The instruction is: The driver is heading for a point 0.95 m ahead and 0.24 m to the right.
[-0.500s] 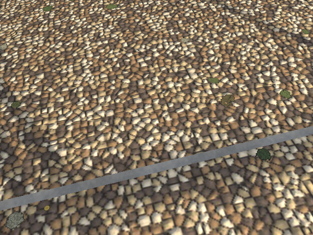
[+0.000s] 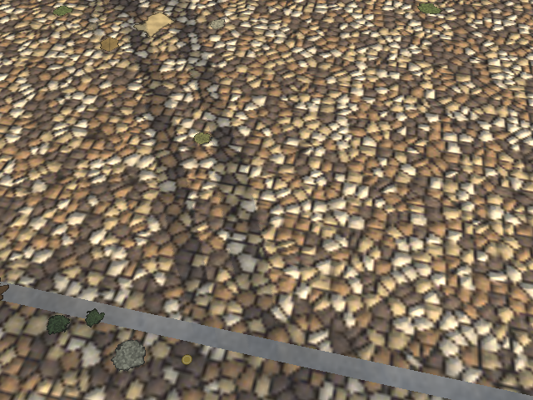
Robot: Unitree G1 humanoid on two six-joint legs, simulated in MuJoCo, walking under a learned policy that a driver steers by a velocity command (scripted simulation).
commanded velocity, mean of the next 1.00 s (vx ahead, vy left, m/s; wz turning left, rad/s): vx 0.96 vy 0.00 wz -0.60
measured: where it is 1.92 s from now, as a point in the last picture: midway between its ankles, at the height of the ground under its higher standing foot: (342, 167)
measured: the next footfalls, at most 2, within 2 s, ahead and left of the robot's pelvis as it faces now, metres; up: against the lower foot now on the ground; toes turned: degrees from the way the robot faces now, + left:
right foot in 0.40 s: +0.55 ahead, -0.03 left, +0.00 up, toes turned -9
left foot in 0.80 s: +0.99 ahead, +0.05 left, +0.00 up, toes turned -32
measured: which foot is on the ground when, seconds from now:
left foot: down 0.00-0.40, up 0.42-0.78, down 0.80-1.00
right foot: up 0.00-0.38, down 0.40-0.82, up 0.84-1.00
